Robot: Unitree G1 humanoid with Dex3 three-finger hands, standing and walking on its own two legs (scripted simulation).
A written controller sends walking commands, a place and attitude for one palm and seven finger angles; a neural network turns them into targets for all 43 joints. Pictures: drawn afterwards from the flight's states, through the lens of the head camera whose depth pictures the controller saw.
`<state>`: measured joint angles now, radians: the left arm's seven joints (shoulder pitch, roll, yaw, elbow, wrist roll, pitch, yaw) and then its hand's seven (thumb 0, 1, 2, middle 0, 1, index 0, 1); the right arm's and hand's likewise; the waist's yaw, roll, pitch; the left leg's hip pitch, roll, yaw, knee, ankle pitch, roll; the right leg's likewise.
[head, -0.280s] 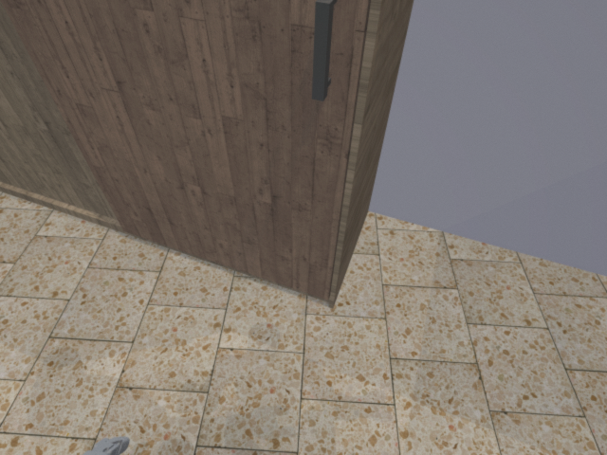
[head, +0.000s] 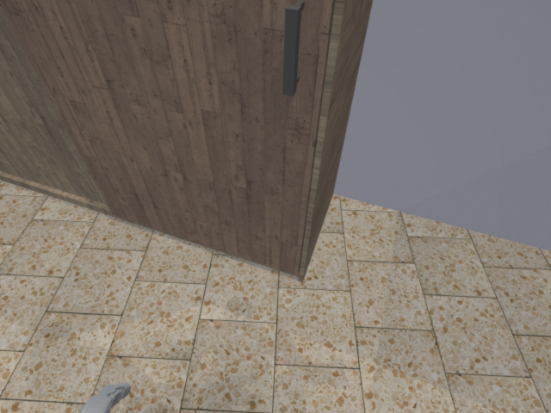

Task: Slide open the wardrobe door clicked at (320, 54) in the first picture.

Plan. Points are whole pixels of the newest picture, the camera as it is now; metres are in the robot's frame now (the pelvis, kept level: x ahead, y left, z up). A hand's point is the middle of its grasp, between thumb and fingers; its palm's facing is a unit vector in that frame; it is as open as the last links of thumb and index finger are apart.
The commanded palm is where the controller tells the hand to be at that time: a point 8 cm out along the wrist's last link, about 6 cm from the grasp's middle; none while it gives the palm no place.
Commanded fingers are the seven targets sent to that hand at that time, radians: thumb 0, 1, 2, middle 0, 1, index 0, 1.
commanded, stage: stand and wait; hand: right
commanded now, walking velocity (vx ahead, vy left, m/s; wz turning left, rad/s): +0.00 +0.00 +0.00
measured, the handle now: (294, 49) +0.75 +0.00 +0.19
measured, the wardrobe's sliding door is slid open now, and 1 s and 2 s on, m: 0.00 0.00 0.00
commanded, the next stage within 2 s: look at it before walking up in 0.56 s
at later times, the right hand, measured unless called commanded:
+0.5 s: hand out of the picture +0.06 -0.23 -0.15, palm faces -0.03 +0.94 -0.34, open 7.4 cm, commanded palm none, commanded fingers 0.00 -0.90 -0.90 0.20 0.30 0.20 0.30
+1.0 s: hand out of the picture +0.06 -0.23 -0.15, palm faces -0.03 +0.95 -0.32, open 7.3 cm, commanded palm none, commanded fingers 0.00 -0.90 -0.90 0.20 0.30 0.20 0.30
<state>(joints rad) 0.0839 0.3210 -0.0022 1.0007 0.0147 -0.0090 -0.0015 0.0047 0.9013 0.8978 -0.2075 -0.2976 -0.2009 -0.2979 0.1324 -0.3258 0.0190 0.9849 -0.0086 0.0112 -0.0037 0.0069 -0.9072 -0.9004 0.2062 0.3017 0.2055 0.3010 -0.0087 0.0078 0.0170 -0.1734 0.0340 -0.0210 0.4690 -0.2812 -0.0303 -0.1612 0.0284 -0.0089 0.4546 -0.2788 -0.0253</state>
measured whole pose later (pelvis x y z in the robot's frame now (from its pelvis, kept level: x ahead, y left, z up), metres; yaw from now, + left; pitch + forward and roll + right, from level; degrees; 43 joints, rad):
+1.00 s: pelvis -0.01 +0.01 +0.01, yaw +0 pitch -1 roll +0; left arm 0.13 0.33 0.00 1.12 0.01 -0.01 0.00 0.00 0.90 0.90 -0.21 -0.30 -0.20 -0.30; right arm 0.15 -0.32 0.01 1.08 -0.01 0.00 0.00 0.01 -0.91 -0.90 0.21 0.30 0.20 0.30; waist 0.00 0.00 0.03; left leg -0.14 0.01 -0.02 0.37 -0.21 -0.01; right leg -0.13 0.00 -0.01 0.36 -0.21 0.00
